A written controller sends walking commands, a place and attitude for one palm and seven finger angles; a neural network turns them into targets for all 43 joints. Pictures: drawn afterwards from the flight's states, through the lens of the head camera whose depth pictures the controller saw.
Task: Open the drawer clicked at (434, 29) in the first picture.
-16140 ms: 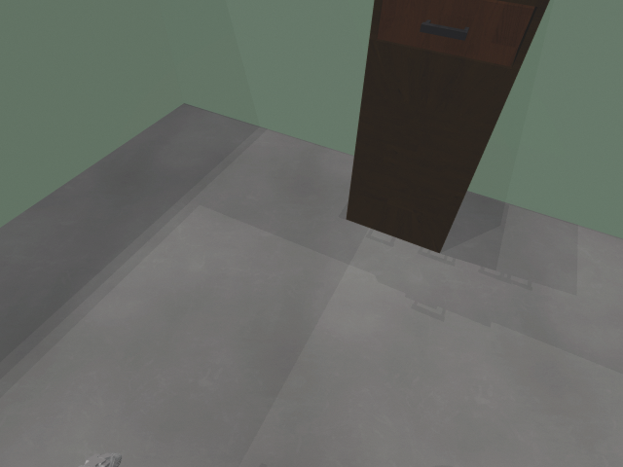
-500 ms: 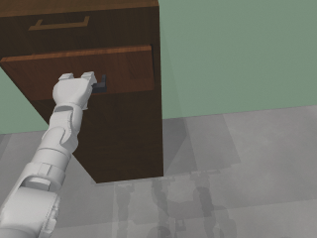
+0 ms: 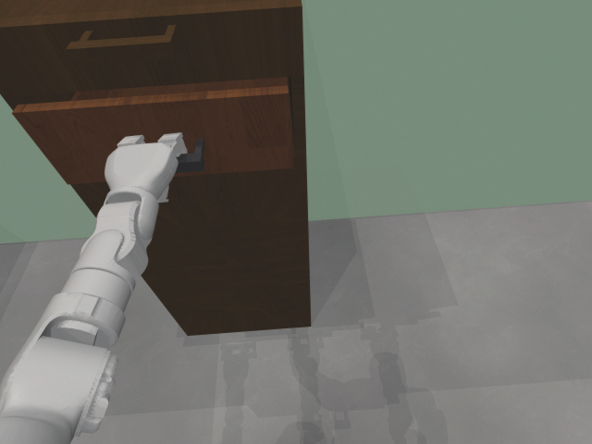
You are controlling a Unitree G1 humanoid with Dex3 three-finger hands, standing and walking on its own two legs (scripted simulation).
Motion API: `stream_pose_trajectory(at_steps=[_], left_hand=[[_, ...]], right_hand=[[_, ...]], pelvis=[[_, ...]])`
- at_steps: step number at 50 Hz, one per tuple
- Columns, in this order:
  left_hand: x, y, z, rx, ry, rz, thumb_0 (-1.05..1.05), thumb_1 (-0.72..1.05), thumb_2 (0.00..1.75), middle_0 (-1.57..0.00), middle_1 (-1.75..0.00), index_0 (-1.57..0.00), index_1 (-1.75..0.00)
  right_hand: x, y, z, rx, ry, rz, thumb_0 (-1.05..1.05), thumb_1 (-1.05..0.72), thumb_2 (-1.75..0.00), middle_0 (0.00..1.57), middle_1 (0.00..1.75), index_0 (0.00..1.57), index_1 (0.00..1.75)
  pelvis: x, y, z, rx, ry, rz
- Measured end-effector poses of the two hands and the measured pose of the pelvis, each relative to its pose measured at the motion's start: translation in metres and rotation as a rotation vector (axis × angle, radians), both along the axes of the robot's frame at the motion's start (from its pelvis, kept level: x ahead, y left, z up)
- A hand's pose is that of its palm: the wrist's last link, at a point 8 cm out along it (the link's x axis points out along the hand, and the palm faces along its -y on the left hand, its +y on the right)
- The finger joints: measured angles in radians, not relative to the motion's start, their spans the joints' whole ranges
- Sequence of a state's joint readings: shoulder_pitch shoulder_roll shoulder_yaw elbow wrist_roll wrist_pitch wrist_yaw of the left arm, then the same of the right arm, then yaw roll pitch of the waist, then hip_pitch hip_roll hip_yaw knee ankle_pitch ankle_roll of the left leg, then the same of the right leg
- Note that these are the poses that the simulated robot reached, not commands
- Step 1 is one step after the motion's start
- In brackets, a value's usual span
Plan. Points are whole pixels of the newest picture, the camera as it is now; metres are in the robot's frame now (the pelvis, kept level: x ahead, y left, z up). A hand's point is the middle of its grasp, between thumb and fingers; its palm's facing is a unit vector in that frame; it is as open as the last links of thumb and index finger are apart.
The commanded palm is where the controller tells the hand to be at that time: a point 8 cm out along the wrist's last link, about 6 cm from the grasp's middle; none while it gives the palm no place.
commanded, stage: pull the drawer open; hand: left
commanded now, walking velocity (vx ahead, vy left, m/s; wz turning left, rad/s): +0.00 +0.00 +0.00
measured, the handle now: (163, 155) +0.51 +0.20 +0.12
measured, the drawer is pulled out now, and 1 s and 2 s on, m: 0.03 0.25 0.30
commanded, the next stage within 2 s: open the thumb to release the handle in 1.36 s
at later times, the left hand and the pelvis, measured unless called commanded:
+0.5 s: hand (145, 260) +0.33 +0.19 +0.09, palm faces +0.06 -0.11 -0.99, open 5.6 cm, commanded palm +0.29 +0.20 +0.14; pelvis +0.01 +0.00 +0.01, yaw +0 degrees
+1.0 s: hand (126, 339) +0.23 +0.19 +0.09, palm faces +0.06 -0.14 -0.99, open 5.7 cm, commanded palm +0.18 +0.20 +0.14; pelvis +0.00 -0.01 +0.01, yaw +0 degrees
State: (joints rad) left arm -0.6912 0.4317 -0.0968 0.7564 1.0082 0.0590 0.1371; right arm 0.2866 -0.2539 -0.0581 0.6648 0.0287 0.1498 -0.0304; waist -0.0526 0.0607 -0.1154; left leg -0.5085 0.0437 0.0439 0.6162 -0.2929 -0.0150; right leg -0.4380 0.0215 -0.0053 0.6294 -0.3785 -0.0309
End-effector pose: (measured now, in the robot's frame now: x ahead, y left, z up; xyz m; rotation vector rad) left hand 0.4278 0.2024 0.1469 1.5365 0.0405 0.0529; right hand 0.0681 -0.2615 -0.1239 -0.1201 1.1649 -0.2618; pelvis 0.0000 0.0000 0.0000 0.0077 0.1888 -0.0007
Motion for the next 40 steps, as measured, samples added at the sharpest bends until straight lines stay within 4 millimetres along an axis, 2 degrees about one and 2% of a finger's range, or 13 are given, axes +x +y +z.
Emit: stream_pose_trajectory(at_steps=[5, 9, 13, 23, 29, 34, 40], left_hand=[[-0.018, -0.001, -0.002, -0.009, -0.029, 0.002, 0.02, 0.77, 0.8, -0.31, -1.35, -0.38, -1.34], [-0.035, -0.002, -0.003, -0.023, -0.04, 0.002, 0.02, 0.77, 0.8, -0.3, -1.35, -0.38, -1.33], [-0.054, -0.002, -0.003, -0.038, -0.045, -0.002, 0.03, 0.77, 0.8, -0.29, -1.35, -0.38, -1.32], [-0.107, -0.004, -0.003, -0.07, -0.054, 0.0, 0.03, 0.77, 0.8, -0.28, -1.35, -0.38, -1.3], [-0.137, -0.006, -0.003, -0.077, -0.059, 0.007, 0.04, 0.76, 0.8, -0.28, -1.35, -0.39, -1.3], [-0.157, -0.007, -0.003, -0.084, -0.058, 0.014, 0.04, 0.75, 0.81, -0.28, -1.35, -0.39, -1.3], [-0.175, -0.008, -0.002, -0.088, -0.051, 0.013, 0.04, 0.75, 0.8, -0.28, -1.35, -0.39, -1.3]], right_hand=[[-0.01, -0.001, -0.002, 0.017, 0.028, -0.019, 0.01, -0.91, -0.89, 0.2, 0.3, 0.2, 0.3], [0.001, 0.0, 0.001, 0.022, 0.001, -0.012, 0.01, -0.91, -0.89, 0.2, 0.3, 0.2, 0.3], [0.03, 0.004, 0.008, 0.024, -0.08, 0.014, 0.01, -0.91, -0.89, 0.2, 0.3, 0.2, 0.3], [0.124, 0.027, 0.039, 0.048, -0.33, 0.155, 0.01, -0.91, -0.89, 0.2, 0.3, 0.2, 0.29], [0.161, 0.046, 0.054, 0.073, -0.42, 0.241, 0.01, -0.91, -0.89, 0.2, 0.3, 0.2, 0.3], [0.171, 0.057, 0.058, 0.094, -0.438, 0.29, 0.01, -0.91, -0.89, 0.2, 0.3, 0.2, 0.3], [0.162, 0.061, 0.051, 0.112, -0.416, 0.304, 0.01, -0.91, -0.89, 0.2, 0.3, 0.21, 0.3]], pelvis=[[0.003, 0.001, 0.002, 0.001, -0.015, -0.01], [0.006, 0.002, 0.005, 0.003, -0.035, -0.014], [0.007, 0.003, 0.006, 0.004, -0.057, -0.017], [0.009, 0.003, 0.008, 0.011, -0.102, -0.006], [0.008, -0.001, 0.008, 0.014, -0.124, 0.008], [0.007, -0.004, 0.008, 0.015, -0.14, 0.016], [0.004, -0.008, 0.009, 0.016, -0.15, 0.013]])
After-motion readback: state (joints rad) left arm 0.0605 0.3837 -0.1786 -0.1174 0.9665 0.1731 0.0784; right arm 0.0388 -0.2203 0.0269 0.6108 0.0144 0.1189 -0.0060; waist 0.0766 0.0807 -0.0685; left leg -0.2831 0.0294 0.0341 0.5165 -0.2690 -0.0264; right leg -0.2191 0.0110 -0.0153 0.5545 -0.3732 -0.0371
